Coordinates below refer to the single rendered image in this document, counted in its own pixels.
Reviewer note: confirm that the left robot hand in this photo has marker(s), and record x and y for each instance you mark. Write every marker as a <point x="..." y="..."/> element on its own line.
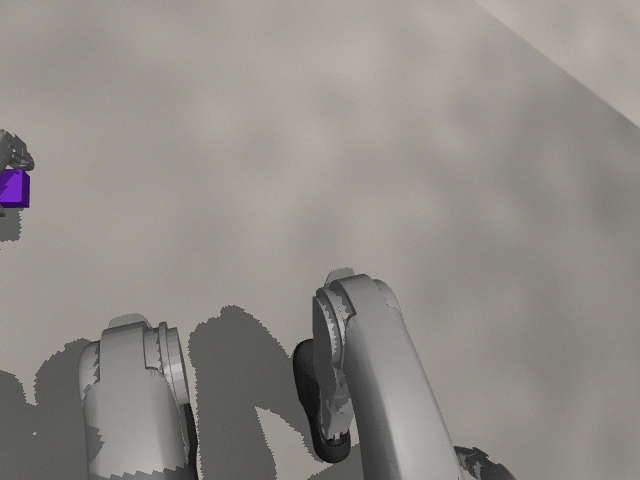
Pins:
<point x="13" y="152"/>

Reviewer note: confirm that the right robot foot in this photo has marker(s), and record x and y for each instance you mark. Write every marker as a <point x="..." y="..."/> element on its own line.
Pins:
<point x="330" y="451"/>

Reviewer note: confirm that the right robot hand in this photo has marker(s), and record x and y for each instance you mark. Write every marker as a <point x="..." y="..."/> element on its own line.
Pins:
<point x="479" y="465"/>

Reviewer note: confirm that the small box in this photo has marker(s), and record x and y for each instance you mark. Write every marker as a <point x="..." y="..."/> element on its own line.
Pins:
<point x="14" y="188"/>

